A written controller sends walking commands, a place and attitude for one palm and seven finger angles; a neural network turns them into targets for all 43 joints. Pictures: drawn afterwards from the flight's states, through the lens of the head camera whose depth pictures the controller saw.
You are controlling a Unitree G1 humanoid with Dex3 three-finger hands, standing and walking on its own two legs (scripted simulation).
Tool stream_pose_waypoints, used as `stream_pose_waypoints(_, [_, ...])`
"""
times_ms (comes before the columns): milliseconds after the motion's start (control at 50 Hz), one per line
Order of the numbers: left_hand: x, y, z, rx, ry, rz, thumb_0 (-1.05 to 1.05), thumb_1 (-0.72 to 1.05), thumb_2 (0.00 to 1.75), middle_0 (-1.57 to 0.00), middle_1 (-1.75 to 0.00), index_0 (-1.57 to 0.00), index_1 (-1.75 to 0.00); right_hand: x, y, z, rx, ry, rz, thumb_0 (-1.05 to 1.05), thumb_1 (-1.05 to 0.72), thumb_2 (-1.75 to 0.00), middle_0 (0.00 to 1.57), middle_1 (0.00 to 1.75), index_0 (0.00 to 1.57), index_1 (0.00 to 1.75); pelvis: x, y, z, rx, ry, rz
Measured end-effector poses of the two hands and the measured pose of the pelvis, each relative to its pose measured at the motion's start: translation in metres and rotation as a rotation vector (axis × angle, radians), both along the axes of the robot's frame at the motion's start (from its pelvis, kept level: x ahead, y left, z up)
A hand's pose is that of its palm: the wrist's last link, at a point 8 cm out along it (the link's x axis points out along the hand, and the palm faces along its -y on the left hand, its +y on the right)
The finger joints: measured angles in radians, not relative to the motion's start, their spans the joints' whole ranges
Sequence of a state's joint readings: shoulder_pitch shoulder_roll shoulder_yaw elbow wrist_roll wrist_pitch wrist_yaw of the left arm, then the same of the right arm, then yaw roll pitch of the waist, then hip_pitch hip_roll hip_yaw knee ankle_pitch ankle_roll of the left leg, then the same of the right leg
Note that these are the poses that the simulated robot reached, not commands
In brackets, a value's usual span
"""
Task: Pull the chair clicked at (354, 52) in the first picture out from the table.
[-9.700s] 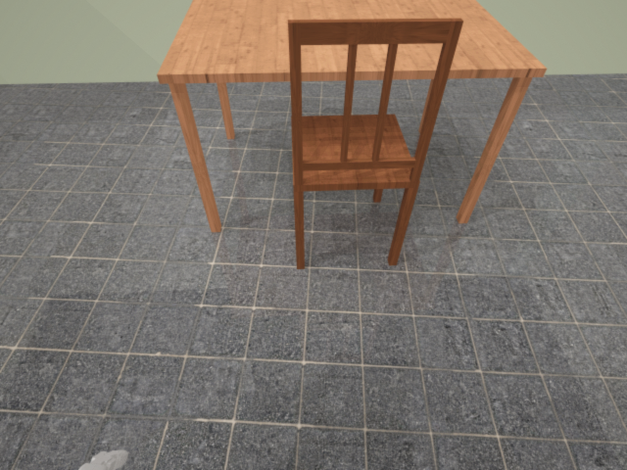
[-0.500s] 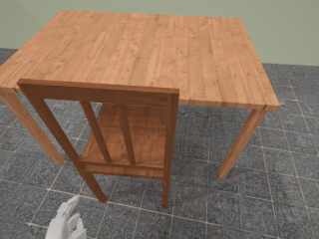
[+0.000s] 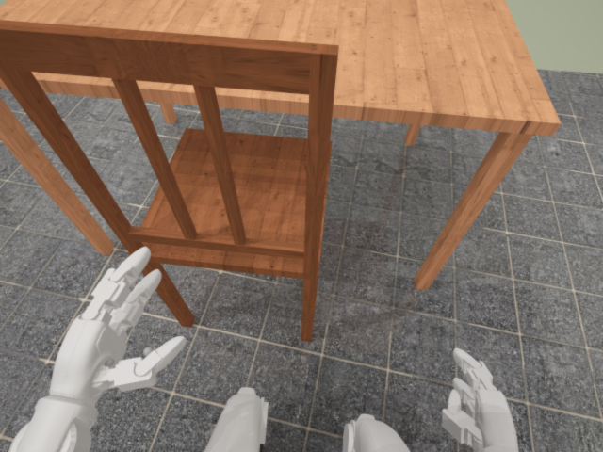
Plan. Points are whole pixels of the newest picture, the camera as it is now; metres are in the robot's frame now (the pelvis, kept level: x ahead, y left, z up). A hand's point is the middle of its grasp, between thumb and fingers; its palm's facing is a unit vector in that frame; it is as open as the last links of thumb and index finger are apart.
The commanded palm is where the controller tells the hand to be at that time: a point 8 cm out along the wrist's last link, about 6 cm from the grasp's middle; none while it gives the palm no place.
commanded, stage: raise the hand toward the chair's back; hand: left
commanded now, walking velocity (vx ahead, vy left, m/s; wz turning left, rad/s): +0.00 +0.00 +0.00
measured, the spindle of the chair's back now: (165, 175) +0.49 +0.25 +0.04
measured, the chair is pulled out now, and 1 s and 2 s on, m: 0.00 0.00 0.00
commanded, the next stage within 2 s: aim the fingers beside a spindle in 1.46 s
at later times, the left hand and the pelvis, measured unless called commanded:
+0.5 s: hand (131, 327) +0.25 +0.22 +0.06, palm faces -0.04 -1.00 -0.05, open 15.4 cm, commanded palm +0.23 +0.28 +0.06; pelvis +0.02 +0.03 +0.02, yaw -1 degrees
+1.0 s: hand (116, 304) +0.27 +0.24 +0.07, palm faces -0.06 -1.00 -0.06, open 17.0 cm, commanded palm +0.25 +0.30 +0.07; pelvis +0.02 +0.04 +0.03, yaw -1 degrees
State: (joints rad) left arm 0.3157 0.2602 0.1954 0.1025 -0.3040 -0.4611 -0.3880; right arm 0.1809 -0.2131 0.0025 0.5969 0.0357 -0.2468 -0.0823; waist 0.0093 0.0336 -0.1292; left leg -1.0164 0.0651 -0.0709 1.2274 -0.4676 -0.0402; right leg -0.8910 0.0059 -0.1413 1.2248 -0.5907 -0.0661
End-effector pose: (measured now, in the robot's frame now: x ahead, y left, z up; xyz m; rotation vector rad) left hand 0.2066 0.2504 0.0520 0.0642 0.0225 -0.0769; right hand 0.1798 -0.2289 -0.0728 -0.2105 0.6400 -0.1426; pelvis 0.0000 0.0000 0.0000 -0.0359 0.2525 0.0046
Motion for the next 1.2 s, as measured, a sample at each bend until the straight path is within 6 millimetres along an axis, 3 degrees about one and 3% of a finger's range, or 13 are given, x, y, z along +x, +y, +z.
stream_pose_waypoints(120, [0.022,0.001,0.002,-0.017,0.094,-0.001,0.01,0.21,0.60,-0.13,-0.19,-0.13,-0.19,-0.037,0.004,-0.007,0.042,0.101,-0.096,0.02,-0.90,-0.90,0.20,0.30,0.21,0.30,0.007,0.009,0.012,0.013,0.012,-0.023])
stream_pose_waypoints(220, [0.024,0.007,0.008,-0.004,0.073,0.037,0.00,0.09,0.55,-0.12,-0.18,-0.12,-0.17,-0.048,-0.002,-0.003,0.018,0.138,-0.130,0.02,-0.90,-0.90,0.20,0.30,0.21,0.30,0.013,0.017,0.017,0.018,0.022,-0.032])
stream_pose_waypoints(300, [0.022,0.010,0.007,0.000,0.056,0.030,0.00,0.00,0.51,-0.11,-0.16,-0.11,-0.16,-0.042,-0.006,0.002,-0.016,0.130,-0.127,0.02,-0.90,-0.90,0.20,0.30,0.20,0.30,0.015,0.023,0.017,0.015,0.028,-0.031])
stream_pose_waypoints(400, [0.020,0.015,0.007,-0.008,0.043,0.032,0.00,-0.12,0.46,-0.10,-0.14,-0.10,-0.14,-0.019,-0.003,0.011,-0.042,0.081,-0.102,0.02,-0.90,-0.90,0.20,0.30,0.20,0.30,0.017,0.029,0.016,0.008,0.028,-0.025])
stream_pose_waypoints(540, [0.022,0.023,0.012,-0.006,0.026,0.034,-0.01,-0.28,0.39,-0.08,-0.12,-0.08,-0.11,0.014,0.017,0.026,-0.034,0.003,-0.032,0.01,-0.90,-0.90,0.20,0.30,0.20,0.30,0.018,0.034,0.018,-0.005,0.020,-0.013])
stream_pose_waypoints(640, [0.025,0.028,0.016,-0.008,0.033,0.031,-0.01,-0.39,0.35,-0.07,-0.10,-0.07,-0.10,0.024,0.032,0.033,-0.015,-0.018,0.002,0.01,-0.90,-0.90,0.20,0.30,0.20,0.30,0.019,0.036,0.021,-0.011,0.013,-0.009])
stream_pose_waypoints(780, [0.030,0.036,0.018,-0.009,0.039,0.034,-0.01,-0.47,0.31,-0.07,-0.09,-0.06,-0.08,0.018,0.037,0.032,-0.012,0.010,0.011,0.01,-0.90,-0.90,0.20,0.30,0.21,0.30,0.021,0.038,0.023,-0.016,0.008,-0.006])
stream_pose_waypoints(1020, [0.044,0.041,0.025,0.003,0.031,0.022,-0.02,-0.50,0.30,-0.06,-0.08,-0.06,-0.08,-0.013,0.019,0.028,-0.037,0.088,-0.048,0.01,-0.90,-0.90,0.20,0.30,0.21,0.30,0.022,0.039,0.028,-0.014,0.003,-0.012])
stream_pose_waypoints(1200, [0.046,0.037,0.023,-0.008,0.039,0.021,-0.02,-0.50,0.30,-0.06,-0.08,-0.06,-0.08,-0.019,0.011,0.031,-0.042,0.091,-0.069,0.01,-0.90,-0.90,0.20,0.30,0.20,0.30,0.023,0.037,0.030,-0.009,0.003,-0.017])
